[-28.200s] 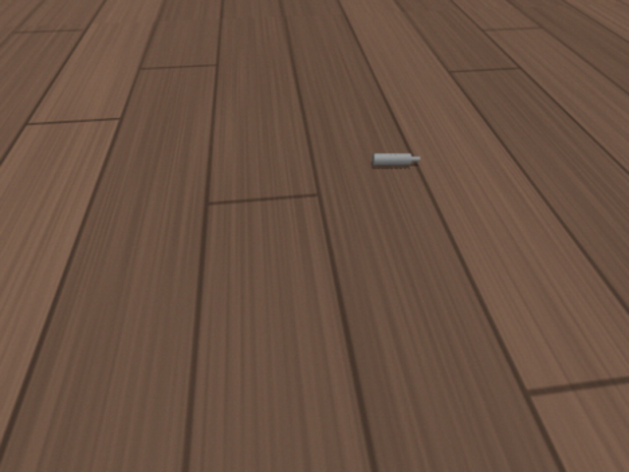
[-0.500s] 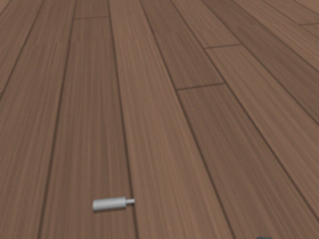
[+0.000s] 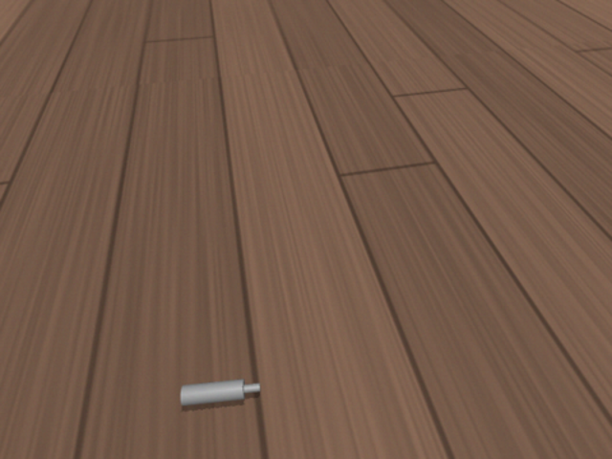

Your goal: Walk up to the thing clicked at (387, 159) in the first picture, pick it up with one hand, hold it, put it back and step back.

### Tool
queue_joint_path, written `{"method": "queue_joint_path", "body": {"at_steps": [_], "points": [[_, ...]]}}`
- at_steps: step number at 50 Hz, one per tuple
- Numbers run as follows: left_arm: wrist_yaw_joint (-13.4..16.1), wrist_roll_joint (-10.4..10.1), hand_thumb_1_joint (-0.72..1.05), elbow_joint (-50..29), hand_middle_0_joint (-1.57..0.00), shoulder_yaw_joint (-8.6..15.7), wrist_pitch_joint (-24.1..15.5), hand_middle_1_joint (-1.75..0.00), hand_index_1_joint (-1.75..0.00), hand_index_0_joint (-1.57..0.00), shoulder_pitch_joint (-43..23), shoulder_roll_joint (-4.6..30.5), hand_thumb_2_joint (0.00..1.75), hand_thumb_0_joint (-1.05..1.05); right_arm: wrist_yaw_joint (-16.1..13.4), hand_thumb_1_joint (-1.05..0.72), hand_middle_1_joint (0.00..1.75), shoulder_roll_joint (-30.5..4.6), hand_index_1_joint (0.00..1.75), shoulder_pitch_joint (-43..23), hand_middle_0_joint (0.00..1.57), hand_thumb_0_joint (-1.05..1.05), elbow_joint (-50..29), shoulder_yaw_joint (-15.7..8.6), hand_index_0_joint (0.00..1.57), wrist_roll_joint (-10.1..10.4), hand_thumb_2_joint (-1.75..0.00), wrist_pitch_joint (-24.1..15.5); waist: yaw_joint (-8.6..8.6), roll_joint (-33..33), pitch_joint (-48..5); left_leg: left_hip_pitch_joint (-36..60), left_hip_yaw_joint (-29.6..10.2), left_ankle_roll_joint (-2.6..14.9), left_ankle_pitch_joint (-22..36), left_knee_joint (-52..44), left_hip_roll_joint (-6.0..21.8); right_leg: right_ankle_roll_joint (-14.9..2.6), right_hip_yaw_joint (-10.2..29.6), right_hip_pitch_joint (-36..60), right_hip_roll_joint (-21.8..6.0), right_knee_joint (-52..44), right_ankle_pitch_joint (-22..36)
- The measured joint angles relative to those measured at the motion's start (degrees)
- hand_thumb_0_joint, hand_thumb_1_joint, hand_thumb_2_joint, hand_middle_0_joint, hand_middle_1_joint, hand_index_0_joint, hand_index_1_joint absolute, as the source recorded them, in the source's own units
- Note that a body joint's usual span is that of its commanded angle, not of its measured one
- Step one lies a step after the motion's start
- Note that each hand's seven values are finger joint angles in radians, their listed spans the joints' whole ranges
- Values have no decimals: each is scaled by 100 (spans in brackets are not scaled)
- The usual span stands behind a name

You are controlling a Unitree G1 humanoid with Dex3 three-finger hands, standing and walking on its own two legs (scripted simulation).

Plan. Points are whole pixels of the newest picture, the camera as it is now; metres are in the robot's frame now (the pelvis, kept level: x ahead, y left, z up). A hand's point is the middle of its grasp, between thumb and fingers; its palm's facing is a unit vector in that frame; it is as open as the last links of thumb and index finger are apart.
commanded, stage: stand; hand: left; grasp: from above
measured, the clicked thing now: (221, 391) +0.42 +0.25 -0.75
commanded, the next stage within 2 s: rise first in 0.70 s
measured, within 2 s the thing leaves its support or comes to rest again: neither
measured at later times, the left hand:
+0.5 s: hand out of the picture +0.07 +0.26 -0.15, palm faces -0.02 -0.94 -0.35, open 7.4 cm
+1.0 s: hand out of the picture +0.14 +0.25 -0.16, palm faces +0.01 -0.94 -0.33, open 8.6 cm
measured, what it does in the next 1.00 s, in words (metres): stands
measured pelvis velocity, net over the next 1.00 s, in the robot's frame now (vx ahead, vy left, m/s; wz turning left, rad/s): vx -0.02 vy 0.00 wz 0.00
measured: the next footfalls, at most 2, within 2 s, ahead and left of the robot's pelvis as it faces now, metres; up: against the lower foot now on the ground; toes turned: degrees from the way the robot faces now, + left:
none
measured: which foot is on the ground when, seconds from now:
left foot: down 0.00-1.00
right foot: down 0.00-1.00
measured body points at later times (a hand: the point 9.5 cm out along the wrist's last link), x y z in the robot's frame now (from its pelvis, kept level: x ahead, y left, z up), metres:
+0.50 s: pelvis +0.00 +0.00 +0.00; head +0.01 -0.01 +0.45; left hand +0.07 +0.30 -0.13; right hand +0.07 -0.30 -0.14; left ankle -0.01 +0.15 -0.75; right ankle +0.01 -0.14 -0.75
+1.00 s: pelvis -0.02 +0.00 -0.02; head +0.04 +0.00 +0.43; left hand +0.13 +0.30 -0.14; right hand +0.08 -0.28 -0.14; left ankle -0.01 +0.15 -0.75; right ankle +0.01 -0.14 -0.75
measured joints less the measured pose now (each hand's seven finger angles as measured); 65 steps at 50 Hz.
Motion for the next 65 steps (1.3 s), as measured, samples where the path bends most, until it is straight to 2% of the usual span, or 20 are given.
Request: {"method": "queue_joint_path", "body": {"at_steps": [41, 43, 45, 47, 50, 53, 57, 60, 65], "points": [[-11, -2, 90, -75, -20, -21, 16, -30, -31, -20, 77, 12, 90, 1, -5, -90, 30, -30, 30, 126, 21, 1, -67, 21, 21, -6, -90, -2, 10, 2, -7, 5, -1, -14, 20, 20, 5, -19, 1, -21, 5, 75, -9], [50, -101, 88, -367, -19, 90, -17, -32, -33, -19, 89, -56, 90, 1, -109, -91, 30, -9, 30, 312, 21, 1, -560, 21, 21, 150, -90, -46, -21, 12, -42, -270, -40, 4, -56, 251, -12, -16, -27, -265, -10, 273, -79], [72, -99, 83, -359, -18, 280, -110, -37, -38, -18, -210, -144, 92, 1, -184, -92, 30, 58, 30, 422, 20, 1, -990, 21, 20, 250, -91, -166, -33, 14, 17, -588, -81, 21, -147, 546, -26, -17, -54, -547, -20, 520, -156], [9, 8, 76, -334, -17, 457, -87, -44, -45, -16, -521, -156, 93, 1, -213, -92, 30, 189, 30, 435, 20, 1, -1302, -19, 20, 264, -90, -213, -49, -16, 51, -925, -82, 15, -231, 832, -16, -20, -40, -873, -6, 771, -219], [-134, 291, 61, -374, -13, 704, -83, -60, -60, -13, -847, -79, 94, 1, -210, -91, 30, 415, 30, 455, 20, 1, -1627, -92, 20, 190, -90, -282, -104, -101, -37, -1466, -68, -9, -372, 1262, -12, -26, -4, -1428, 5, 1201, -349], [-189, 564, 43, -645, -9, 881, 51, -76, -75, -11, -891, -47, 95, 1, -177, -90, 30, 573, 30, 556, 21, 1, -1894, -164, 20, 148, -90, -286, -117, -137, -158, -1850, -36, -13, -553, 1659, -3, -22, 46, -1822, 19, 1572, -498], [-125, 793, 16, -1051, -5, 828, 425, -92, -90, -8, -688, -104, 96, 1, -131, -88, 30, 625, 30, 715, 21, 1, -2192, -189, 21, 161, -90, -246, -141, -63, -355, -2187, -30, 22, -769, 2066, -19, 15, 67, -2129, 7, 1904, -670], [-79, 870, -4, -1328, -4, 782, 705, -98, -97, -7, -491, -164, 97, 1, -90, -87, 30, 614, 30, 753, 21, 1, -2401, -211, 21, 162, -89, -284, -151, -5, -496, -2550, -28, 52, -970, 2475, -35, 49, 85, -2471, -4, 2262, -840], [-29, 1056, -30, -1925, -5, 821, 826, -104, -104, -6, -157, -269, 97, 0, -64, -86, 30, 608, 30, 736, 21, 1, -2701, -276, 21, 133, -89, -461, -105, -20, -690, -3339, -41, 91, -1362, 3335, -69, 101, 113, -3243, -27, 3082, -1208]]}}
